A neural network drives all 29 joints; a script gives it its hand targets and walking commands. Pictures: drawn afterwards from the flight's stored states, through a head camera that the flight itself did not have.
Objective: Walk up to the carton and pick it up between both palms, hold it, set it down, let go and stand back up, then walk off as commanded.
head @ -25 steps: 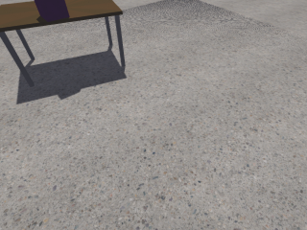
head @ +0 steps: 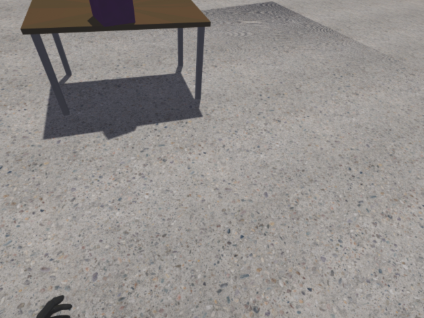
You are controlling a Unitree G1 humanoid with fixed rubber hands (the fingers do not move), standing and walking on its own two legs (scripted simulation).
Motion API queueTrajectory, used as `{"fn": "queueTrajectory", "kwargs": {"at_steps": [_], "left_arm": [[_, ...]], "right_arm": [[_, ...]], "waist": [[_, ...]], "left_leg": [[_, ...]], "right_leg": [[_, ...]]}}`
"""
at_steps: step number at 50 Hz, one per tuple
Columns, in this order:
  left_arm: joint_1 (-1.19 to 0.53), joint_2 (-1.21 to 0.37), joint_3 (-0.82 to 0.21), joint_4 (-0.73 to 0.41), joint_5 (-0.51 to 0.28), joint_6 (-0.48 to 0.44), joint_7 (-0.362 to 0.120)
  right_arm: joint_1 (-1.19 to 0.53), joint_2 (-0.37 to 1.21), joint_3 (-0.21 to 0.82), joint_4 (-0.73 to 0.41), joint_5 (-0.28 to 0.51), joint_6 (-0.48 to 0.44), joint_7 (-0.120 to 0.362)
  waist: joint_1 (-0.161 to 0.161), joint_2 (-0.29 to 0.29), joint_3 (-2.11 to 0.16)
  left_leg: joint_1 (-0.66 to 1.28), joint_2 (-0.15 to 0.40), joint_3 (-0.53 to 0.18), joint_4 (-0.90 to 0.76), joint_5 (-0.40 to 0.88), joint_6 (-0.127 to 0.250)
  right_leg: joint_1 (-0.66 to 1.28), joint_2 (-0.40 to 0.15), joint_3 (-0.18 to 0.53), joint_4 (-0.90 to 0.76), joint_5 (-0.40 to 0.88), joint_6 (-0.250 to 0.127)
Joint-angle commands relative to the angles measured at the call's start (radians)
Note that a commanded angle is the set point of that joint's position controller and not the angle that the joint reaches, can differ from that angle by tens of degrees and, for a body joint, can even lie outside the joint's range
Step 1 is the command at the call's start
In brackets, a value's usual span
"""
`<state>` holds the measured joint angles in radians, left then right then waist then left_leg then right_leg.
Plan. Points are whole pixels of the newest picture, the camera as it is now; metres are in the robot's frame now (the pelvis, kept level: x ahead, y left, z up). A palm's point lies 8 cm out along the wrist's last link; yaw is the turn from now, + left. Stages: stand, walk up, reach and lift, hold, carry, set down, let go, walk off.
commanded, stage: walk up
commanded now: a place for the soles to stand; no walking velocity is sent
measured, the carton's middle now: out of the picture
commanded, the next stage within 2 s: none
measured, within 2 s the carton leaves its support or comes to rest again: neither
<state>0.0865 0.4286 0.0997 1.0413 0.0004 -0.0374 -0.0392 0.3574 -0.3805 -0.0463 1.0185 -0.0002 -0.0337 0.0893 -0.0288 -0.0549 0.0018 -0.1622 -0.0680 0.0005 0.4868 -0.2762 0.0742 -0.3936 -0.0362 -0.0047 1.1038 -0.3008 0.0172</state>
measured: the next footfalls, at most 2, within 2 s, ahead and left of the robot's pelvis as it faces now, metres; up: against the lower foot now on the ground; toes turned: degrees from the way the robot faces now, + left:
right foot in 0.28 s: +0.25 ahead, -0.11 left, +0.00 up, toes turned +0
left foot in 0.66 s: +0.62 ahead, +0.25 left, +0.00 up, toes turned +5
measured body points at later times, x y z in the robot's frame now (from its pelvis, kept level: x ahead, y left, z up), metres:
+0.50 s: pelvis +0.29 +0.04 -0.01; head +0.30 +0.05 +0.44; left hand +0.34 +0.36 -0.13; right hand +0.38 -0.28 -0.12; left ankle +0.24 +0.16 -0.65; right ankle +0.21 -0.11 -0.74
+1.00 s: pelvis +0.56 +0.14 -0.01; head +0.57 +0.15 +0.43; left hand +0.60 +0.49 -0.12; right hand +0.65 -0.16 -0.13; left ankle +0.58 +0.25 -0.74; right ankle +0.59 +0.03 -0.71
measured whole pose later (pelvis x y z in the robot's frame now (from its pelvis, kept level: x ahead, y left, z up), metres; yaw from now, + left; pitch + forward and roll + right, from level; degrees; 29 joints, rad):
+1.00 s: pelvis +0.56 +0.14 -0.01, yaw +8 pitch -4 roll +2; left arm 0.20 0.45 0.09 0.96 0.00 -0.04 -0.03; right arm 0.28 -0.37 -0.05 0.92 0.00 -0.06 0.06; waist -0.03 -0.06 0.09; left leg -0.26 -0.09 -0.01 0.59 -0.27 0.06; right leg -0.39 -0.06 -0.01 0.92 -0.42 -0.02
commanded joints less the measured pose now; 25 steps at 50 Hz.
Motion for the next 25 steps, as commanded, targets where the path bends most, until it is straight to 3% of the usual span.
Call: {"fn": "queueTrajectory", "kwargs": {"at_steps": [1, 3, 4, 5, 8, 9, 10, 11, 12, 13, 14, 15, 16, 17, 18, 19, 20, 23, 24, 25], "left_arm": [[-0.044, 0.241, 0.039, -0.096, 0.009, -0.014, -0.009], [-0.106, 0.234, 0.036, -0.125, 0.018, -0.02, -0.012], [-0.142, 0.209, 0.026, -0.146, 0.014, -0.026, -0.011], [-0.16, 0.211, 0.023, -0.163, 0.017, -0.027, -0.009], [-0.183, 0.185, 0.006, -0.189, 0.022, -0.034, -0.003], [-0.181, 0.178, 0.006, -0.185, 0.018, -0.041, 0.0], [-0.187, 0.171, -0.002, -0.191, 0.02, -0.047, 0.005], [-0.157, 0.171, 0.005, -0.175, 0.018, -0.047, 0.009], [-0.084, 0.178, 0.006, -0.161, 0.017, -0.049, 0.018], [0.063, 0.187, 0.015, -0.12, 0.014, -0.054, 0.023], [0.258, 0.239, 0.038, -0.069, 0.022, -0.061, 0.034], [0.395, 0.334, 0.067, -0.05, 0.011, -0.062, 0.045], [0.414, 0.372, 0.081, -0.031, 0.006, -0.064, 0.052], [0.369, 0.357, 0.087, -0.039, 0.002, -0.065, 0.059], [0.348, 0.311, 0.076, -0.065, 0.001, -0.064, 0.069], [0.296, 0.271, 0.059, -0.08, 0.0, -0.063, 0.074], [0.244, 0.231, 0.043, -0.096, -0.008, -0.062, 0.079], [0.095, 0.222, 0.04, -0.121, 0.013, -0.09, 0.059], [0.048, 0.237, 0.048, -0.135, 0.02, -0.092, 0.05], [0.041, 0.233, 0.05, -0.144, 0.018, -0.096, 0.04]], "right_arm": [[-0.019, -0.269, -0.084, -0.122, -0.018, -0.045, -0.039], [0.032, -0.269, -0.087, -0.121, -0.014, -0.047, -0.043], [0.061, -0.254, -0.084, -0.11, -0.015, -0.048, -0.046], [0.065, -0.264, -0.09, -0.112, -0.015, -0.048, -0.05], [0.119, -0.255, -0.092, -0.101, -0.027, -0.041, -0.061], [0.142, -0.243, -0.09, -0.091, -0.026, -0.037, -0.066], [0.112, -0.256, -0.093, -0.105, -0.023, -0.035, -0.068], [0.096, -0.248, -0.092, -0.103, -0.027, -0.03, -0.069], [0.043, -0.259, -0.095, -0.119, -0.016, -0.028, -0.072], [-0.012, -0.249, -0.089, -0.14, -0.014, -0.029, -0.069], [-0.074, -0.22, -0.071, -0.172, -0.005, -0.036, -0.07], [-0.083, -0.172, -0.055, -0.211, 0.01, -0.046, -0.067], [-0.087, -0.219, -0.048, -0.197, 0.001, -0.05, -0.081], [-0.12, -0.268, -0.053, -0.185, -0.001, -0.044, -0.097], [-0.18, -0.264, -0.051, -0.2, 0.006, -0.061, -0.097], [-0.193, -0.252, -0.045, -0.196, 0.015, -0.067, -0.089], [-0.187, -0.238, -0.046, -0.208, 0.018, -0.077, -0.076], [-0.209, -0.199, -0.034, -0.205, 0.021, -0.061, -0.038], [-0.245, -0.198, -0.032, -0.213, 0.017, -0.048, -0.024], [-0.267, -0.185, -0.025, -0.212, 0.019, -0.042, -0.012]], "waist": [[-0.006, 0.106, 0.099], [-0.048, 0.069, 0.09], [-0.063, 0.081, 0.109], [-0.076, 0.087, 0.083], [-0.094, 0.113, 0.048], [-0.095, 0.099, 0.036], [-0.093, 0.126, 0.061], [-0.078, 0.162, 0.017], [-0.027, 0.167, -0.007], [0.054, 0.135, -0.03], [0.158, 0.071, -0.11], [0.234, -0.066, -0.248], [0.226, -0.071, -0.255], [0.223, 0.007, -0.215], [0.227, 0.071, -0.162], [0.202, 0.062, -0.153], [0.159, 0.061, -0.125], [0.058, -0.064, 0.073], [0.053, -0.105, 0.131], [0.049, -0.108, 0.198]], "left_leg": [[0.13, 0.248, -0.425, -0.368, -0.193, 0.059], [0.232, 0.261, -0.436, -0.353, -0.137, 0.066], [0.265, 0.28, -0.453, -0.357, -0.077, 0.053], [0.334, 0.275, -0.441, -0.325, 0.027, 0.064], [0.439, 0.261, -0.386, -0.196, 0.429, 0.053], [0.44, 0.254, -0.363, -0.175, 0.52, 0.033], [0.43, 0.234, -0.33, -0.145, 0.651, 0.021], [0.416, 0.218, -0.293, -0.091, 0.745, 0.009], [0.31, 0.172, -0.229, 0.0, 0.88, -0.027], [0.132, 0.146, -0.188, 0.139, 0.882, -0.048], [-0.129, 0.127, -0.155, 0.343, 0.813, -0.088], [-0.449, -0.011, -0.107, 0.73, 0.224, -0.154], [-0.641, -0.053, -0.118, 0.845, -0.243, -0.14], [-0.734, 0.029, -0.225, 0.956, -0.263, -0.118], [-0.762, 0.064, -0.221, 0.922, -0.216, -0.113], [-0.747, 0.092, -0.226, 0.909, -0.167, -0.101], [-0.71, 0.094, -0.189, 0.838, -0.123, -0.086], [-0.631, 0.13, -0.138, 0.614, -0.04, -0.063], [-0.587, 0.155, -0.097, 0.476, -0.03, -0.07], [-0.541, 0.159, -0.03, 0.359, -0.011, -0.082]], "right_leg": [[-0.223, -0.065, 0.07, -0.224, 0.075, 0.007], [-0.263, -0.059, 0.065, -0.29, 0.052, 0.014], [-0.293, -0.057, 0.068, -0.327, 0.041, 0.009], [-0.309, -0.044, 0.072, -0.381, 0.022, 0.02], [-0.293, 0.004, 0.031, -0.497, -0.047, 0.001], [-0.26, 0.023, 0.0, -0.531, -0.024, -0.008], [-0.247, 0.043, -0.036, -0.571, -0.004, -0.016], [-0.157, 0.067, -0.06, -0.611, -0.008, -0.025], [0.024, 0.088, -0.084, -0.678, -0.003, -0.049], [0.259, 0.063, -0.085, -0.711, 0.116, -0.075], [0.605, -0.03, 0.019, -0.726, 0.199, -0.13], [0.931, -0.364, 0.409, -0.725, 0.171, -0.282], [0.98, -0.526, 0.653, -0.721, 0.263, -0.379], [0.957, -0.566, 0.691, -0.667, 0.345, -0.43], [0.928, -0.495, 0.502, -0.633, 0.526, -0.368], [0.893, -0.427, 0.362, -0.621, 0.598, -0.307], [0.806, -0.346, 0.218, -0.632, 0.591, -0.232], [0.464, -0.218, 0.029, -0.749, 0.466, -0.164], [0.351, -0.208, -0.01, -0.79, 0.412, -0.169], [0.248, -0.187, -0.045, -0.838, 0.393, -0.164]]}}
